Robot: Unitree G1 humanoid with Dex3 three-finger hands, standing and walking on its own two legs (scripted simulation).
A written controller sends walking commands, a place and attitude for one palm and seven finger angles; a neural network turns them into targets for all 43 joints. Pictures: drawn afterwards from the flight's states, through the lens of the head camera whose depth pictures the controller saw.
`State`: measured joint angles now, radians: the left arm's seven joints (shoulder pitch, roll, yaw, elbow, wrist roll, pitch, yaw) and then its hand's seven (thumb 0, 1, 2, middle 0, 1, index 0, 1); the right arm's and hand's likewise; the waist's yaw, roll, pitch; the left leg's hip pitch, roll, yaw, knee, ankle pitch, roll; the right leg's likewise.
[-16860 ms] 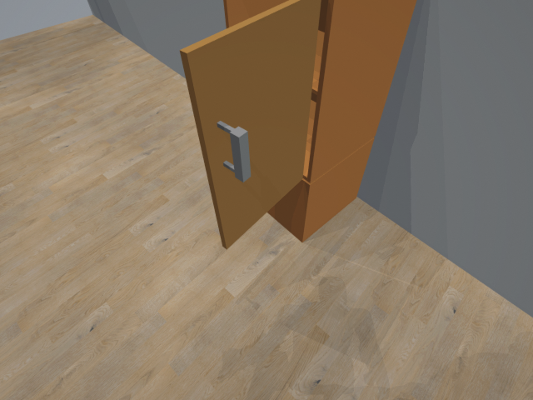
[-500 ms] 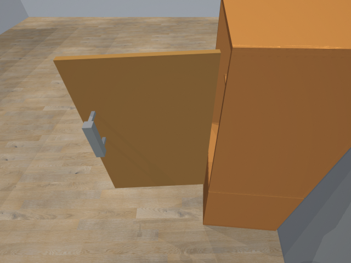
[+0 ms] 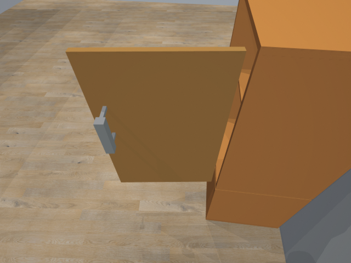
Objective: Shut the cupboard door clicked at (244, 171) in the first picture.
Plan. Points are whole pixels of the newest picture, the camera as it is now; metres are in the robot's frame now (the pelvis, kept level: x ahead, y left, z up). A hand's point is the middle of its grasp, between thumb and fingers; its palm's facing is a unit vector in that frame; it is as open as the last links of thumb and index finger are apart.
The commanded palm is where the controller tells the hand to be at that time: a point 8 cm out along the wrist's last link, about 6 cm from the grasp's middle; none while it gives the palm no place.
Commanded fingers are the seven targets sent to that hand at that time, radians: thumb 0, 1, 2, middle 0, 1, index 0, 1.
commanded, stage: raise the hand and make a fist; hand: left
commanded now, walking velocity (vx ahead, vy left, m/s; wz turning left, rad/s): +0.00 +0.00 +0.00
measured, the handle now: (107, 130) +0.44 +0.22 +0.03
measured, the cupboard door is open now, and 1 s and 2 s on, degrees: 97 97 97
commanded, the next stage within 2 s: bring the fist close to the handle in 1.90 s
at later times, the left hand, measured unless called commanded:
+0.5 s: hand out of the picture +0.12 +0.17 -0.06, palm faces +0.23 -0.97 -0.11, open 5.7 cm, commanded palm +0.12 +0.20 -0.04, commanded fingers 0.00 0.90 0.90 -0.68 -0.82 -0.68 -0.82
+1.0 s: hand (101, 246) +0.16 +0.17 +0.00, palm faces +0.13 -0.99 -0.05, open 3.5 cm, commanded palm +0.13 +0.22 +0.00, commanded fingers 0.00 0.90 0.90 -1.13 -1.32 -1.13 -1.32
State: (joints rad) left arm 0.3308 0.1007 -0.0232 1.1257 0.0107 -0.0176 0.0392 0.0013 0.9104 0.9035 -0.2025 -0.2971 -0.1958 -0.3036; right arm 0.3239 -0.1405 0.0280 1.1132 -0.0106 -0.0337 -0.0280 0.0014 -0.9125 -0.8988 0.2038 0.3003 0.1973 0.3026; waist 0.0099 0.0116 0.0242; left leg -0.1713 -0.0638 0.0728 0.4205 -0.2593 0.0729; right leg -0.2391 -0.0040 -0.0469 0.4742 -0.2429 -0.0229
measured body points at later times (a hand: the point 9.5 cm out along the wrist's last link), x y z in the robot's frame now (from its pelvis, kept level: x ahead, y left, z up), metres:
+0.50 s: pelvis -0.01 -0.04 -0.08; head +0.06 -0.02 +0.36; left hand +0.10 +0.22 -0.05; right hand +0.27 -0.25 -0.12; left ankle -0.02 +0.07 -0.74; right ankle +0.01 -0.10 -0.74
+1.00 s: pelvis -0.03 -0.03 -0.08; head +0.03 -0.03 +0.37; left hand +0.14 +0.22 +0.00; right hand +0.13 -0.29 -0.16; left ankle -0.02 +0.07 -0.74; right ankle +0.01 -0.10 -0.74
